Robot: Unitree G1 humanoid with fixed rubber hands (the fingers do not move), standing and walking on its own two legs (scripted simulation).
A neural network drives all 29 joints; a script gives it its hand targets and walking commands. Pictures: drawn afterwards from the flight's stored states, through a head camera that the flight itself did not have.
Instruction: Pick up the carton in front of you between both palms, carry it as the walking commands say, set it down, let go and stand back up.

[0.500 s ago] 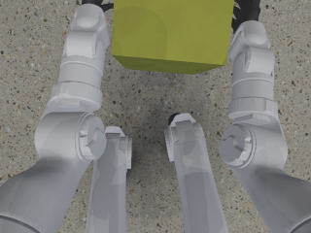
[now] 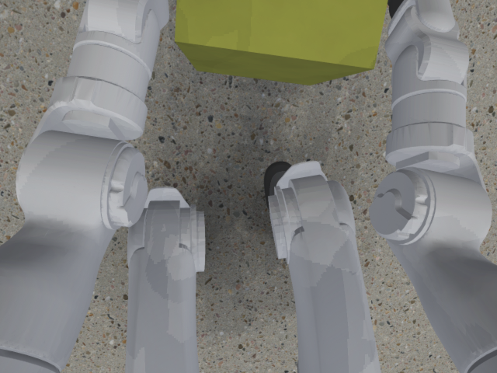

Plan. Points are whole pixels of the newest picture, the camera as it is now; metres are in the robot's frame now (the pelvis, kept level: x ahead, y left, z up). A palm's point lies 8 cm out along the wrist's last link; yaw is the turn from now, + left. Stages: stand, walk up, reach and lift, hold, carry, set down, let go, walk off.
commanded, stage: set down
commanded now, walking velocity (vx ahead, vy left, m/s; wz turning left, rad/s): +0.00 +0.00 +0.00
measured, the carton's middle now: out of the picture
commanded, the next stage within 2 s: none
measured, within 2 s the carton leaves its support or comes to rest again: rests again in 0.98 s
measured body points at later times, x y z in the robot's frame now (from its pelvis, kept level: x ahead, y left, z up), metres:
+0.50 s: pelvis -0.01 +0.01 -0.01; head +0.37 -0.04 +0.22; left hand +0.58 +0.02 -0.20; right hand +0.49 -0.27 -0.20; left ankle +0.08 +0.12 -0.37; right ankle +0.11 -0.13 -0.37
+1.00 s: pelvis -0.01 +0.01 -0.02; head +0.37 -0.03 +0.20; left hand +0.58 +0.03 -0.21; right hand +0.49 -0.28 -0.22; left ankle +0.08 +0.12 -0.37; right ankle +0.11 -0.13 -0.37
